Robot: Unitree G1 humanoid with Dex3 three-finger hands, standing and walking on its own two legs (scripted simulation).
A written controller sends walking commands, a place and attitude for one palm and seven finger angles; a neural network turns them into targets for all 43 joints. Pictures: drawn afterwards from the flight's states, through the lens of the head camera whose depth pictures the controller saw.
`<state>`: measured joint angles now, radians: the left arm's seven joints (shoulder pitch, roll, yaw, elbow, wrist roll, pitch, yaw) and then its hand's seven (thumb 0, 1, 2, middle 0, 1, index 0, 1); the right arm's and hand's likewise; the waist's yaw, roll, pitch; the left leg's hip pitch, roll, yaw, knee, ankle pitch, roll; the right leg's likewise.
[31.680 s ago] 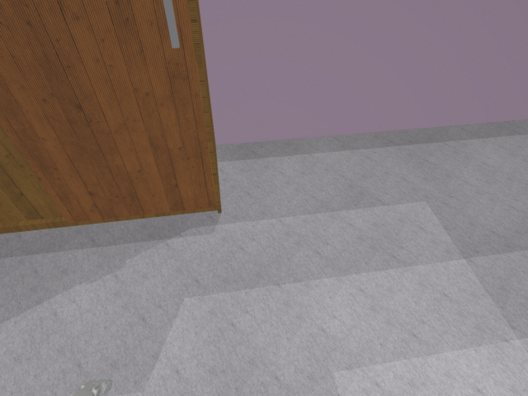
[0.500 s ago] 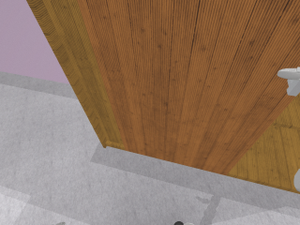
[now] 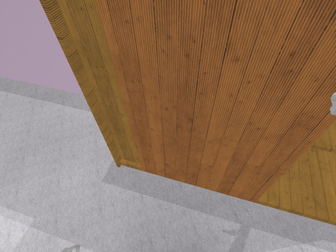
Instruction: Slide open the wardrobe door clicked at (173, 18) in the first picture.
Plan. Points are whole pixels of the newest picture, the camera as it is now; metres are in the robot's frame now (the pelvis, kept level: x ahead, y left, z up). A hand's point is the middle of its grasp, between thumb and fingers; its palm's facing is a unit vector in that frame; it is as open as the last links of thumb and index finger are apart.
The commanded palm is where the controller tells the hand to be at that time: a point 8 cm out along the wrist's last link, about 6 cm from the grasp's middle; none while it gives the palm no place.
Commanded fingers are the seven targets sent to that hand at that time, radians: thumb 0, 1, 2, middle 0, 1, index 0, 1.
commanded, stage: slip the hand off the handle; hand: right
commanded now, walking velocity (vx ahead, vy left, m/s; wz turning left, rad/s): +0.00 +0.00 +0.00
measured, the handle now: out of the picture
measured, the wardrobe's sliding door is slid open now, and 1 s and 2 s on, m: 0.49 0.49 0.49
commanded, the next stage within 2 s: draw the hand back to the body in 1.02 s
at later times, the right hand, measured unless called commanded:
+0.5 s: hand out of the picture +0.44 -0.39 +0.22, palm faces +0.49 +0.84 -0.22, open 14.4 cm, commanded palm +0.38 -0.42 +0.22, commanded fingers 0.00 0.55 -0.20 0.25 1.15 0.25 1.15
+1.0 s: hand out of the picture +0.34 -0.39 +0.21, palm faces +0.52 +0.83 -0.19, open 14.7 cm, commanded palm +0.29 -0.41 +0.22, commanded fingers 0.00 0.55 -0.20 0.25 1.15 0.25 1.15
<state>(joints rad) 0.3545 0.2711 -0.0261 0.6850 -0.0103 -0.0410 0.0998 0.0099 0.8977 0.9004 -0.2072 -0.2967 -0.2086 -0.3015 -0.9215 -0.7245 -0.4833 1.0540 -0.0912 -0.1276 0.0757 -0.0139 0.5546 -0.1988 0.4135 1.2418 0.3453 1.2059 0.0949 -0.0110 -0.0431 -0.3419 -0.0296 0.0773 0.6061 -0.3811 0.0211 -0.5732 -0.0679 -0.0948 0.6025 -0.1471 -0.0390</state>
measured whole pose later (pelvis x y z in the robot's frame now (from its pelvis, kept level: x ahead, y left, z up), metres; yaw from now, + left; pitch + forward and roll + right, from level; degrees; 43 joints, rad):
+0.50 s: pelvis +0.01 +0.00 +0.00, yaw +1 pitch +10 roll +2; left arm 0.46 0.29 0.00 0.69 -0.03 0.04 0.11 0.01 0.90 0.90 -0.21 -0.30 -0.21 -0.30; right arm -0.79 -0.89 -0.62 1.02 -0.04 -0.18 0.21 -0.01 0.55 -0.20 0.30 1.17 0.31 1.18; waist 0.09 -0.01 -0.06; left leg -0.39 -0.05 0.07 0.61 -0.39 0.03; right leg -0.64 -0.09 -0.09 0.65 -0.18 -0.03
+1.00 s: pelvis +0.01 -0.01 +0.00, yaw -2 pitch +3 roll +2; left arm 0.25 0.26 -0.05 0.61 -0.05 -0.08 0.14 0.01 0.90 0.90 -0.21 -0.30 -0.21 -0.30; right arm -0.45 -0.63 -0.55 0.51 0.09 0.02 0.15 -0.01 0.56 -0.20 0.25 1.15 0.26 1.15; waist -0.03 -0.03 -0.06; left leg -0.23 -0.01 0.10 0.55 -0.38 0.01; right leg -0.49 -0.04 -0.08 0.58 -0.15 -0.05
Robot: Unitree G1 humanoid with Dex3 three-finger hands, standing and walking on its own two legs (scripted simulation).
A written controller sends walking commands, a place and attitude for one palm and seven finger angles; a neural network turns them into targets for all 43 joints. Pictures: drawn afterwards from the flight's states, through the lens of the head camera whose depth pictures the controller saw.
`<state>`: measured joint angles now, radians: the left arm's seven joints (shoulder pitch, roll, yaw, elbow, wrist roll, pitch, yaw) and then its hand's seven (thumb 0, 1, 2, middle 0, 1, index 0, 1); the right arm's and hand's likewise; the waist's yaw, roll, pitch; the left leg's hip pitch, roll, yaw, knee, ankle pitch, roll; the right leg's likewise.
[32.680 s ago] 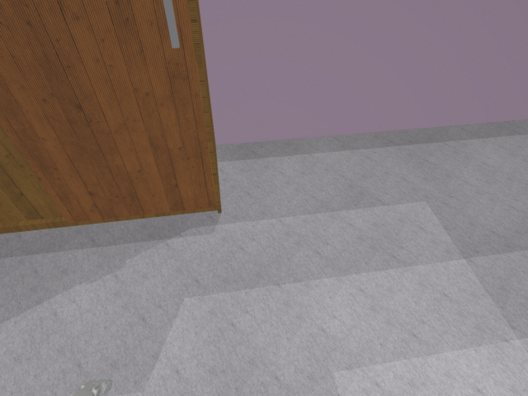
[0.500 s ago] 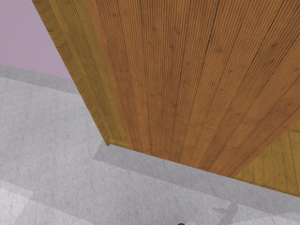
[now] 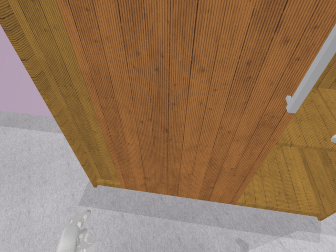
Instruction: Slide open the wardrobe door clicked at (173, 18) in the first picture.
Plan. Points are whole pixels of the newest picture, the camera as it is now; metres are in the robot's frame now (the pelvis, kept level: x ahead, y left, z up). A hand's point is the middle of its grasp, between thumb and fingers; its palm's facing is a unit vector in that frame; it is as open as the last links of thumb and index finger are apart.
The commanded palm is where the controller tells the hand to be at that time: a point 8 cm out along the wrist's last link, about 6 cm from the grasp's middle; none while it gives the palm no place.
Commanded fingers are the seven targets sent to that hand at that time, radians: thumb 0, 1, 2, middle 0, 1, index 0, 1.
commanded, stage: slip the hand off the handle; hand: right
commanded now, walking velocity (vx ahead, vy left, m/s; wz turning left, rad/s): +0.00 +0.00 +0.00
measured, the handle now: (317, 58) +0.50 -0.33 +0.24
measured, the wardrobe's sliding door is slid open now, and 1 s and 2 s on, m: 0.49 0.49 0.49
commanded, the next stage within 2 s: draw the hand back to the body in 0.02 s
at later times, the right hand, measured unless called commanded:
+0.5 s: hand out of the picture +0.29 -0.32 +0.21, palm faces +0.14 +0.99 -0.04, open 14.7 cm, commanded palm +0.24 -0.36 +0.21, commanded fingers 0.00 0.55 -0.20 0.25 1.15 0.25 1.15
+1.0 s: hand out of the picture +0.25 -0.29 +0.18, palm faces +0.53 +0.79 -0.31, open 12.2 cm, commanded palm +0.19 -0.31 +0.19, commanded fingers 0.00 -0.32 -0.62 0.22 0.64 0.22 0.64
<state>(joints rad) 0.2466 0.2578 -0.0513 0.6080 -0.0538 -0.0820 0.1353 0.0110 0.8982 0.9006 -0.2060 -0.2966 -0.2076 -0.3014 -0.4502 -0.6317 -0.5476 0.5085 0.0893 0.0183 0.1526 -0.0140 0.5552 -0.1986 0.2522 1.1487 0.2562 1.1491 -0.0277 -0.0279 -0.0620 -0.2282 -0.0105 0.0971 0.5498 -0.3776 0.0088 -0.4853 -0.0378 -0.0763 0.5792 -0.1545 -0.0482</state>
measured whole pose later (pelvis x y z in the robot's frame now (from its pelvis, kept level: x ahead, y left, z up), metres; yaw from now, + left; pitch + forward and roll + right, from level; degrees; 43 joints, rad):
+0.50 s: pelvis -0.01 +0.01 +0.00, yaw +1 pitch -1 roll +2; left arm 0.31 0.30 -0.07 0.58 -0.11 -0.18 0.13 0.02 0.90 0.90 -0.20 -0.30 -0.21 -0.30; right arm -0.26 -0.62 -0.56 0.40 0.34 0.18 0.48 -0.01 0.55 -0.20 0.25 1.15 0.25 1.15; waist -0.01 -0.06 -0.07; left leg -0.15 -0.02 0.08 0.52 -0.35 0.01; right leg -0.39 -0.05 -0.09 0.54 -0.13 -0.04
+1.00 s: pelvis +0.00 +0.01 +0.01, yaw +2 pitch -4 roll +1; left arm 0.20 0.24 -0.05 0.68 -0.02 -0.17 0.09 0.02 0.90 0.90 -0.21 -0.30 -0.21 -0.30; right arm 0.17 -0.38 -0.40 -0.12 0.08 -0.09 -0.11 -0.01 0.03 -0.45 0.23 0.84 0.24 0.84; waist -0.08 -0.05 0.01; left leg -0.02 -0.01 0.05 0.39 -0.31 0.01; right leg -0.24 -0.01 -0.09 0.40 -0.10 -0.04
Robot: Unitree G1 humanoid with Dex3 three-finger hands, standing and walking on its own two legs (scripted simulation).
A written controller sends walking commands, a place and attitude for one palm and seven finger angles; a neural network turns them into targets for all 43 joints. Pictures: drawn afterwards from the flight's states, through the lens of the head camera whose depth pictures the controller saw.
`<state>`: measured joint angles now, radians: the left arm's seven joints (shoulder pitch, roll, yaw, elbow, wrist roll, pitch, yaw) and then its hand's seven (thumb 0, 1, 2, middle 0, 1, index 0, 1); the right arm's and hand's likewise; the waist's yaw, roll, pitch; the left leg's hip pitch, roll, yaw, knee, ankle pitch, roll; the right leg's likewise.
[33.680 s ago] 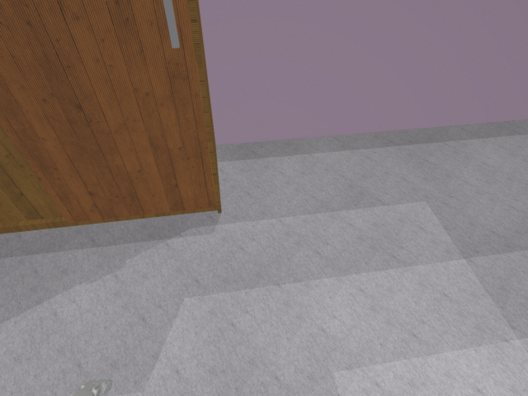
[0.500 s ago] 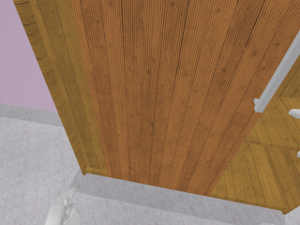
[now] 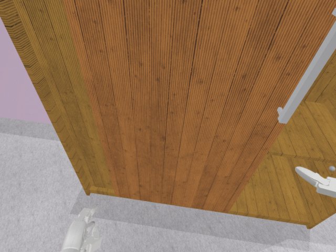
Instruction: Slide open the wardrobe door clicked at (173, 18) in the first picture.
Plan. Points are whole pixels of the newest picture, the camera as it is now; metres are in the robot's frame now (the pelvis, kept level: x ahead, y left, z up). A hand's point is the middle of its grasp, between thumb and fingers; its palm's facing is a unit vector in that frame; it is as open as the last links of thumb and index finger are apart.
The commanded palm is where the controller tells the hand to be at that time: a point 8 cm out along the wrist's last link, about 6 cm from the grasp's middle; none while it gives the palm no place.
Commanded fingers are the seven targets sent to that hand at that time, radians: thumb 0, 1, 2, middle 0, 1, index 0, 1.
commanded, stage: draw the hand back to the body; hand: right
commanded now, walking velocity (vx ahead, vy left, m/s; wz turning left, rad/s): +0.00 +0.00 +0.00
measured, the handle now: (306, 74) +0.48 -0.36 +0.22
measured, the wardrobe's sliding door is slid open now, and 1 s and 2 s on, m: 0.49 0.49 0.49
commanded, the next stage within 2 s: step back with the hand held close in 0.72 s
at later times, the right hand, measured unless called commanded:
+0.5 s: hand (298, 181) +0.21 -0.24 +0.15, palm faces +0.42 +0.82 -0.39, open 7.8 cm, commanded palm +0.17 -0.27 +0.17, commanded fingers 0.00 -0.90 -0.90 0.20 0.30 0.20 0.30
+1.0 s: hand (298, 174) +0.22 -0.24 +0.16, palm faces +0.41 +0.80 -0.45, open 7.4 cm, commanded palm +0.17 -0.28 +0.18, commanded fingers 0.00 -0.90 -0.90 0.20 0.30 0.20 0.30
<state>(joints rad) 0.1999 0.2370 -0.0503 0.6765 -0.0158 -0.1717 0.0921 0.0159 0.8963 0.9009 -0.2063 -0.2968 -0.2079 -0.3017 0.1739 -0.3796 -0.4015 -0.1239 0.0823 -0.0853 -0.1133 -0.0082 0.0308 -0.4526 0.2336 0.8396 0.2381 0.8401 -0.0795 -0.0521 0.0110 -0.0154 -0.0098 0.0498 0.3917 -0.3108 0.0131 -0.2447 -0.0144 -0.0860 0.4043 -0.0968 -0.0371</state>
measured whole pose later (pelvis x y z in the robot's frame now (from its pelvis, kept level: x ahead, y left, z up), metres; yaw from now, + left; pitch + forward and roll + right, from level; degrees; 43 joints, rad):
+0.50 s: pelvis +0.03 +0.02 +0.00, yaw +0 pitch -4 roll -1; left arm 0.19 0.24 -0.02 0.64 0.00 -0.10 0.09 0.02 0.90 0.90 -0.20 -0.30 -0.20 -0.30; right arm 0.47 -0.35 -0.31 -0.36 0.09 -0.07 -0.09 0.01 -0.80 -0.86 0.21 0.35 0.22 0.35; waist -0.07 -0.05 0.00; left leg 0.05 -0.02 0.04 0.35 -0.33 0.04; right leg -0.19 -0.02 -0.09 0.39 -0.13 -0.01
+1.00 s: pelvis +0.03 +0.02 +0.00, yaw +0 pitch -2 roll +0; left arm 0.17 0.24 -0.01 0.60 -0.01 0.01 0.09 0.02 0.90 0.90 -0.20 -0.30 -0.21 -0.30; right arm 0.47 -0.39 -0.37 -0.39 0.07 -0.13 -0.09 0.01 -0.89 -0.90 0.21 0.30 0.21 0.30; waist -0.04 -0.05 0.00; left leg -0.02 -0.04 0.05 0.39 -0.34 0.02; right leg -0.28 -0.05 -0.07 0.47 -0.16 -0.02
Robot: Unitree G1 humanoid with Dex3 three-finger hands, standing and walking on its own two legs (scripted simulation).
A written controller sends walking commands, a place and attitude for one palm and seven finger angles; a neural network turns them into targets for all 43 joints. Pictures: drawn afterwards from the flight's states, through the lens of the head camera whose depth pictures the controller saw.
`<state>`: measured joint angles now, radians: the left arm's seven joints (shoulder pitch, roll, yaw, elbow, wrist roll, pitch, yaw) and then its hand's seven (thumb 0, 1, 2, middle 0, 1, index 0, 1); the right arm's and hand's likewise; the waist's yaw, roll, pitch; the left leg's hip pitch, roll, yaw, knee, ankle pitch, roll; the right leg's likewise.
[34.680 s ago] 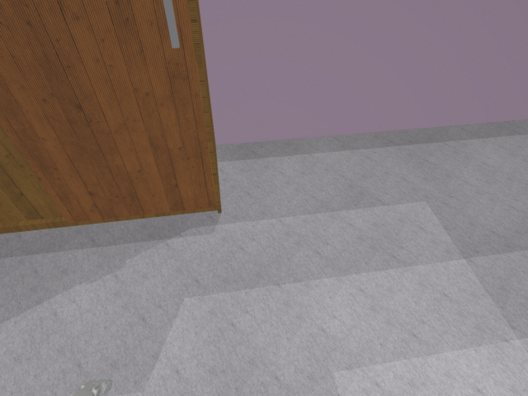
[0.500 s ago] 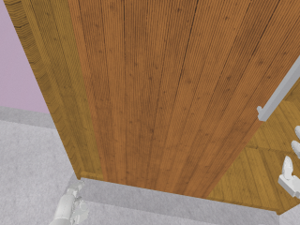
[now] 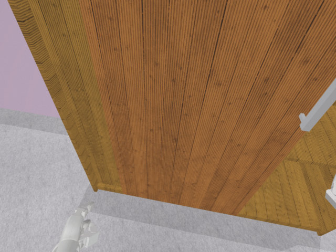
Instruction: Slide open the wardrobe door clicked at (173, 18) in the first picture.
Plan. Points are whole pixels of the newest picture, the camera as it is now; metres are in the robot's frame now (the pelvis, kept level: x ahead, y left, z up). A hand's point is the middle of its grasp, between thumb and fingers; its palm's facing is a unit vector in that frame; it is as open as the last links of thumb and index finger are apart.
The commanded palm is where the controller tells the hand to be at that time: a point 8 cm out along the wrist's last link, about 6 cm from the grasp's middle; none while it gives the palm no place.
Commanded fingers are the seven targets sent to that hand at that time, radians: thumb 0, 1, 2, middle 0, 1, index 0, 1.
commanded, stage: step back with the hand held close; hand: right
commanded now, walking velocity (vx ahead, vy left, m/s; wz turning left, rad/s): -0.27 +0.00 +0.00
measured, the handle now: out of the picture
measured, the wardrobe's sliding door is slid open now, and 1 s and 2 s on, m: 0.49 0.49 0.49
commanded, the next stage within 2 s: stop stepping back and stand still in 0.86 s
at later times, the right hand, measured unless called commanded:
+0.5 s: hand out of the picture +0.10 -0.35 +0.16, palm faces +0.44 +0.76 -0.48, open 7.4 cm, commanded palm +0.04 -0.38 +0.18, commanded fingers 0.00 -0.90 -0.90 0.20 0.30 0.20 0.30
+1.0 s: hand out of the picture -0.01 -0.44 +0.16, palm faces +0.50 +0.81 -0.31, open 7.4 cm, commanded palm -0.09 -0.46 +0.18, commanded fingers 0.00 -0.90 -0.90 0.20 0.30 0.20 0.30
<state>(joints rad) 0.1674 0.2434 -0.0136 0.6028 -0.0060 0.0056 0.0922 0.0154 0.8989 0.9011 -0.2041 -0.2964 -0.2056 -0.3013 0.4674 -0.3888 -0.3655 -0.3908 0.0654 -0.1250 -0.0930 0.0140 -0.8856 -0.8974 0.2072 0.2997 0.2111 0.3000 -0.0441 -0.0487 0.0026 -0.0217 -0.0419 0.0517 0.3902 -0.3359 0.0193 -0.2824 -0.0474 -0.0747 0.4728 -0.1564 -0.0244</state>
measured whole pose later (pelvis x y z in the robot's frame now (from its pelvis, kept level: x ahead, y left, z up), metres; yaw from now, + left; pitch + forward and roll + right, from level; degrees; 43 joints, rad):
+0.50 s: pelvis -0.08 -0.07 -0.01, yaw -3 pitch +0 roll +4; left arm 0.22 0.21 -0.02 0.57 -0.01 -0.06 0.09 0.01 0.90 0.90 -0.20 -0.30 -0.21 -0.30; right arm 0.57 -0.44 -0.43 -0.53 0.07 -0.18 -0.14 0.01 -0.88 -0.90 0.21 0.30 0.21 0.30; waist -0.02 -0.04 0.04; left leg -0.21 -0.04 0.00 0.47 -0.29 0.00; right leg -0.44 0.01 -0.06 0.47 -0.10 -0.07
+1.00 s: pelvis -0.22 -0.15 -0.02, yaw -2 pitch -3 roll +6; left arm 0.14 0.17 -0.01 0.64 0.01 -0.14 0.06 0.01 0.90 0.90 -0.20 -0.30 -0.21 -0.30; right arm 0.36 -0.45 -0.45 -0.53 0.05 -0.24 -0.13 0.01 -0.88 -0.90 0.21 0.30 0.21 0.30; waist -0.04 0.03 0.10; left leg -0.46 -0.11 -0.09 1.08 -0.50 -0.01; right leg -0.46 -0.01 -0.03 0.63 -0.11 -0.11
